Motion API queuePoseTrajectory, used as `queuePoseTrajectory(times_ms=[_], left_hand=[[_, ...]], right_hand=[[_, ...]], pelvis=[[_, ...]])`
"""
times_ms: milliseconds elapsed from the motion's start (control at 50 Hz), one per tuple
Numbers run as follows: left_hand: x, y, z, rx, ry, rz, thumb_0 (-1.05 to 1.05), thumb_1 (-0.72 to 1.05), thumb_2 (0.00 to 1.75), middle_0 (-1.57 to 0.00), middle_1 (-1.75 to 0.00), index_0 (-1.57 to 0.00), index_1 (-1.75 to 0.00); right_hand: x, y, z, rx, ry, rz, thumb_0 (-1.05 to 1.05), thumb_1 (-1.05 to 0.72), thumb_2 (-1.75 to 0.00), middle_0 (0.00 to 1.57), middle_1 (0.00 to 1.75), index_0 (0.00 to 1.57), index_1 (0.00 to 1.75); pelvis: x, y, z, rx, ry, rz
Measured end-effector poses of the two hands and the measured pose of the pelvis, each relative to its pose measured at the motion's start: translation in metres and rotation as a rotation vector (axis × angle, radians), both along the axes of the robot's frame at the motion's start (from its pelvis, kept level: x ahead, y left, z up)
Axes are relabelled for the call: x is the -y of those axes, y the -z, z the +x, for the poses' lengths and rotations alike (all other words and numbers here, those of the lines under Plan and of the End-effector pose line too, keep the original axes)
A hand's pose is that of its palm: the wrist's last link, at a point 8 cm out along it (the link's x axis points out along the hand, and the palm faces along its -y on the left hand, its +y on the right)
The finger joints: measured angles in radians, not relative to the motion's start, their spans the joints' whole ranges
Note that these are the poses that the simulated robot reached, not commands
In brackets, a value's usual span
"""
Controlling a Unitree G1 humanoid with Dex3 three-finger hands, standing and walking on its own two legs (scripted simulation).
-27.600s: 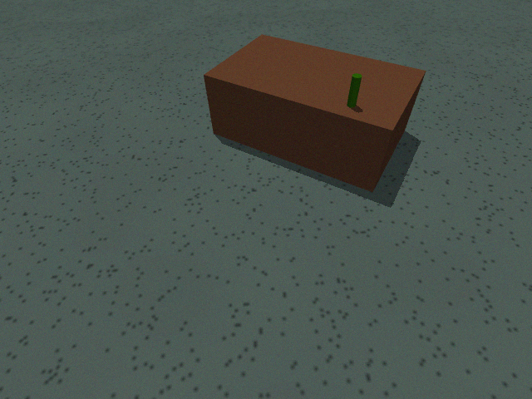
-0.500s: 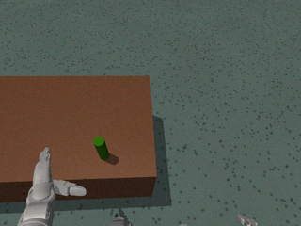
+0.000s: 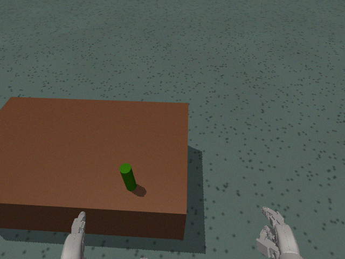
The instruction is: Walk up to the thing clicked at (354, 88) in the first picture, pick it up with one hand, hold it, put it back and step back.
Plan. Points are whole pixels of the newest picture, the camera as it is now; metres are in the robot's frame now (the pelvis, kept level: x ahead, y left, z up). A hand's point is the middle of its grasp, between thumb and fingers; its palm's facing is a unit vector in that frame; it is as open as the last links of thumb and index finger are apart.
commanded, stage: home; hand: left
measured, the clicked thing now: (128, 177) +0.46 +0.19 -0.27
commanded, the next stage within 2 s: stand in 1.84 s
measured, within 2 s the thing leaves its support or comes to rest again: neither
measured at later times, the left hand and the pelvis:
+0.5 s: hand out of the picture +0.11 +0.24 -0.11, palm faces -0.06 -0.92 -0.38, open 17.7 cm; pelvis +0.01 +0.01 +0.02, yaw -1 degrees
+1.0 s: hand out of the picture +0.03 +0.28 -0.12, palm faces -0.06 -0.93 -0.36, open 17.6 cm; pelvis -0.02 +0.03 +0.04, yaw -1 degrees
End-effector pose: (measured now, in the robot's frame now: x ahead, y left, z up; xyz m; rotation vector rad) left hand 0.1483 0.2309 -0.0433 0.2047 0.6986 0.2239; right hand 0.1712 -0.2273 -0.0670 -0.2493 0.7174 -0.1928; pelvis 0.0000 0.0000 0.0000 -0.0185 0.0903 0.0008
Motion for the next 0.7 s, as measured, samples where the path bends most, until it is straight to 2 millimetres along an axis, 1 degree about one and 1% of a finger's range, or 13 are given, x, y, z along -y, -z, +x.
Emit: queuePoseTrajectory(times_ms=[120,180,240,280,340,420,500,600,700], left_hand=[[0.008,-0.008,0.008,0.024,0.03,0.012,-0.01,-0.57,0.04,-0.05,-0.05,-0.05,-0.04],[0.013,-0.005,0.005,0.007,0.041,0.003,-0.01,-0.58,0.04,-0.05,-0.05,-0.05,-0.04],[0.013,0.0,0.001,-0.015,0.064,0.015,-0.01,-0.58,0.03,-0.05,-0.05,-0.05,-0.04],[0.006,0.012,-0.003,-0.067,0.12,0.046,-0.01,-0.58,0.03,-0.05,-0.05,-0.05,-0.04],[-0.01,0.024,-0.013,-0.156,0.147,0.07,-0.01,-0.59,0.02,-0.05,-0.05,-0.05,-0.04],[-0.034,0.029,-0.029,-0.24,0.124,0.093,-0.01,-0.59,0.02,-0.05,-0.05,-0.05,-0.04],[-0.054,0.028,-0.043,-0.312,0.095,0.114,-0.01,-0.59,0.02,-0.05,-0.05,-0.05,-0.04],[-0.073,0.028,-0.057,-0.373,0.06,0.125,-0.01,-0.58,0.03,-0.05,-0.05,-0.05,-0.04],[-0.082,0.029,-0.07,-0.416,0.042,0.119,-0.01,-0.57,0.04,-0.05,-0.05,-0.05,-0.05]], right_hand=[[0.011,0.005,-0.017,-0.009,0.033,0.006,0.01,-0.9,-0.9,0.21,0.3,0.2,0.3],[0.015,0.009,-0.027,-0.023,0.053,0.012,0.01,-0.9,-0.9,0.21,0.3,0.2,0.3],[0.018,0.013,-0.035,-0.055,0.043,-0.001,0.01,-0.9,-0.9,0.21,0.3,0.2,0.3],[0.021,0.02,-0.042,-0.137,-0.003,-0.015,0.01,-0.9,-0.9,0.21,0.3,0.2,0.3],[0.031,0.026,-0.055,-0.231,-0.016,-0.012,0.01,-0.9,-0.9,0.21,0.3,0.2,0.3],[0.043,0.024,-0.071,-0.291,0.013,-0.011,0.01,-0.9,-0.9,0.21,0.3,0.21,0.3],[0.05,0.021,-0.084,-0.344,0.039,-0.022,0.01,-0.9,-0.9,0.21,0.3,0.2,0.3],[0.047,0.019,-0.096,-0.397,0.054,-0.025,0.01,-0.9,-0.9,0.2,0.3,0.2,0.3],[0.037,0.017,-0.105,-0.423,0.055,-0.016,0.01,-0.9,-0.9,0.2,0.3,0.2,0.3]], pelvis=[[0.002,0.0,-0.001,0.0,0.006,0.001],[0.002,0.001,0.0,-0.003,0.011,0.003],[0.003,0.001,0.0,0.007,0.012,0.005],[0.003,-0.002,0.0,0.034,0.013,0.014],[0.003,-0.006,0.003,0.059,0.014,0.022],[0.0,-0.012,0.008,0.086,0.015,0.024],[-0.005,-0.019,0.009,0.105,0.016,0.021],[-0.012,-0.026,0.007,0.125,0.017,0.017],[-0.018,-0.032,0.002,0.147,0.018,0.014]])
